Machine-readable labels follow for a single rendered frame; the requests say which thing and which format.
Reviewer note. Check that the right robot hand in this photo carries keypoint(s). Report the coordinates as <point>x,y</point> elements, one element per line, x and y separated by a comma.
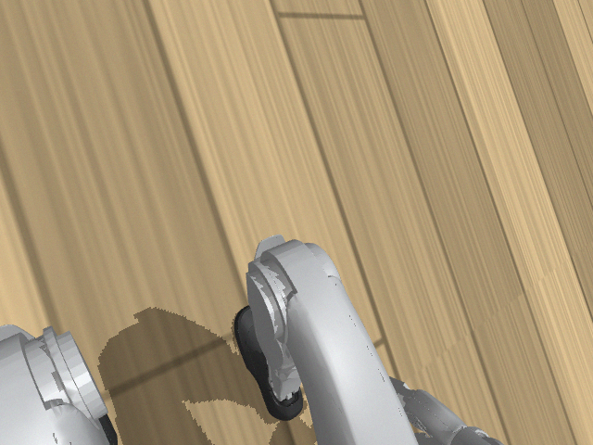
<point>428,414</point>

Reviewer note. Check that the right robot arm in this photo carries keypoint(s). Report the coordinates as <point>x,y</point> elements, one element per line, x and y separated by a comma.
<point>473,435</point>

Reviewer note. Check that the left robot foot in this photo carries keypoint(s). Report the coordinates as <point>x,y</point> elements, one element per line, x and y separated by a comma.
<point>109,430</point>

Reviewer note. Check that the right robot foot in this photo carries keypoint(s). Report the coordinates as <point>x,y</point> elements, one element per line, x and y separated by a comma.
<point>256,364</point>

